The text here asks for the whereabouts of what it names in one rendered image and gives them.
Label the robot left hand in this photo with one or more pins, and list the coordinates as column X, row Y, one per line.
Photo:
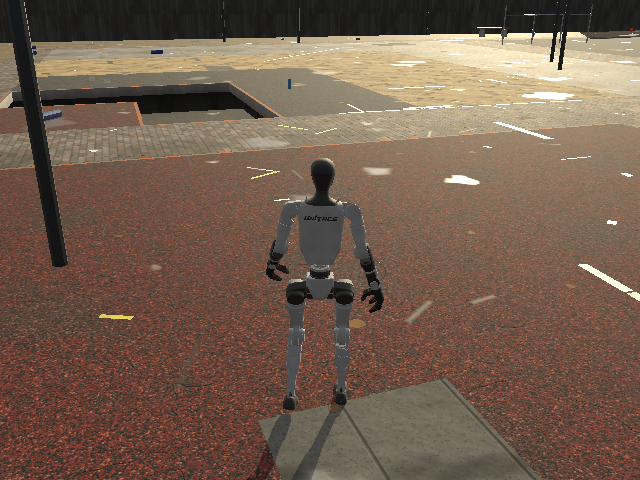
column 272, row 275

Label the humanoid robot torso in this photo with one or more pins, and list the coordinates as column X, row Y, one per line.
column 320, row 239

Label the left robot foot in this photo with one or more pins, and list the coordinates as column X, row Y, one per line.
column 290, row 402

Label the right robot upper arm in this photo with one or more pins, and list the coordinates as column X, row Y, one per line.
column 353, row 213

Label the right robot forearm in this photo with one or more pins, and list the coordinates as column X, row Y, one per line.
column 370, row 271

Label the left robot forearm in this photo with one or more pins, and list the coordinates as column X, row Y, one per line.
column 274, row 258

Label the left robot upper arm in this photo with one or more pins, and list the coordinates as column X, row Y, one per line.
column 289, row 211

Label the robot right hand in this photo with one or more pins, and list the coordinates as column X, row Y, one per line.
column 378, row 296

